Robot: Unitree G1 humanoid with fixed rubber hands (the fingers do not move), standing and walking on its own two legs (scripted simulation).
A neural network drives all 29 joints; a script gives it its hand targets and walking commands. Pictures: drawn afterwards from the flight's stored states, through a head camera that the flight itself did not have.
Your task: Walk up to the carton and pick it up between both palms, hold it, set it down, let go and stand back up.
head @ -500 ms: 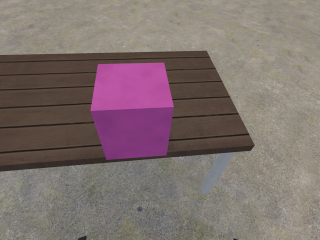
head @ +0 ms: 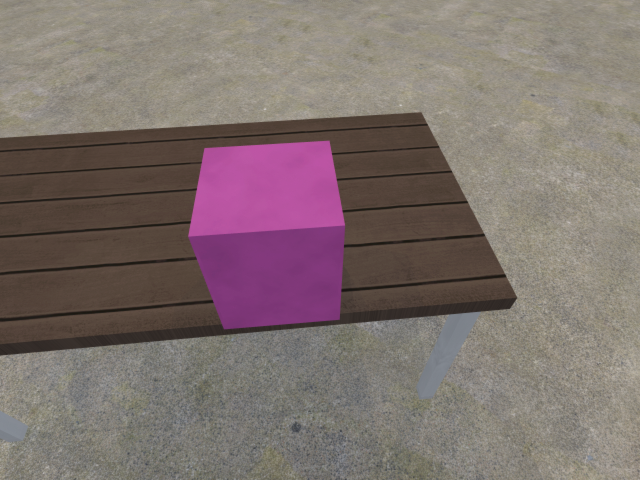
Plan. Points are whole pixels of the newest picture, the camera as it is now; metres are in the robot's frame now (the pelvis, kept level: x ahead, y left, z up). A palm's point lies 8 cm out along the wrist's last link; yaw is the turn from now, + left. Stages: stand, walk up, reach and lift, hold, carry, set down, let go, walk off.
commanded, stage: walk up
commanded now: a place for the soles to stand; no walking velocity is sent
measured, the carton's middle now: (275, 237) +0.52 +0.09 -0.04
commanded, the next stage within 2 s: none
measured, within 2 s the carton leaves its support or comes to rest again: neither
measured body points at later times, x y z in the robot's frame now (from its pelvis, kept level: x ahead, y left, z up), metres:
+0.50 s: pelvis +0.04 +0.06 -0.01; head +0.03 +0.08 +0.43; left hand +0.05 +0.32 -0.17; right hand +0.04 -0.19 -0.15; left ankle +0.07 +0.16 -0.73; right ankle +0.05 -0.08 -0.70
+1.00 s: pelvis +0.10 +0.06 +0.00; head +0.11 +0.05 +0.45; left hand +0.16 +0.28 -0.15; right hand +0.12 -0.17 -0.15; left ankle +0.07 +0.16 -0.73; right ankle +0.11 -0.05 -0.73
